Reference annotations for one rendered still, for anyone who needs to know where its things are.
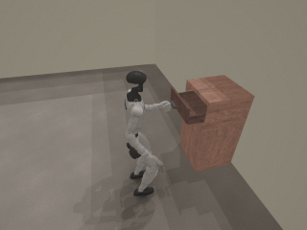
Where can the robot left forearm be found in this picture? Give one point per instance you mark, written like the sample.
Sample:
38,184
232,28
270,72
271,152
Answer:
152,107

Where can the handle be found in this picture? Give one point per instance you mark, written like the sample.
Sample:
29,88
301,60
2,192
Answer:
173,104

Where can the drawer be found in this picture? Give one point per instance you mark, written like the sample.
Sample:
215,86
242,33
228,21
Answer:
191,108

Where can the left robot hand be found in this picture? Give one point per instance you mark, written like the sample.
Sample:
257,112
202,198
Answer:
165,105

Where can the robot right forearm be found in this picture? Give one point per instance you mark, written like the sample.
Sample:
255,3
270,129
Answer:
134,142

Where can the robot torso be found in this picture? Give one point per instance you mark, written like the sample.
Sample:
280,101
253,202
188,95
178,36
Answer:
128,106

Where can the robot right upper arm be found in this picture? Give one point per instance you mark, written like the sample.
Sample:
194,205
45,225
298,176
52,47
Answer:
136,113

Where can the robot left thigh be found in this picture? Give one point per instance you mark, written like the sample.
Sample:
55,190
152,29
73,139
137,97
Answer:
144,141

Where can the right robot hand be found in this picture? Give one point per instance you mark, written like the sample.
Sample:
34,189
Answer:
152,160

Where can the cabinet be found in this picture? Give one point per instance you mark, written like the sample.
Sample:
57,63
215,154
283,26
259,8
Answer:
212,143

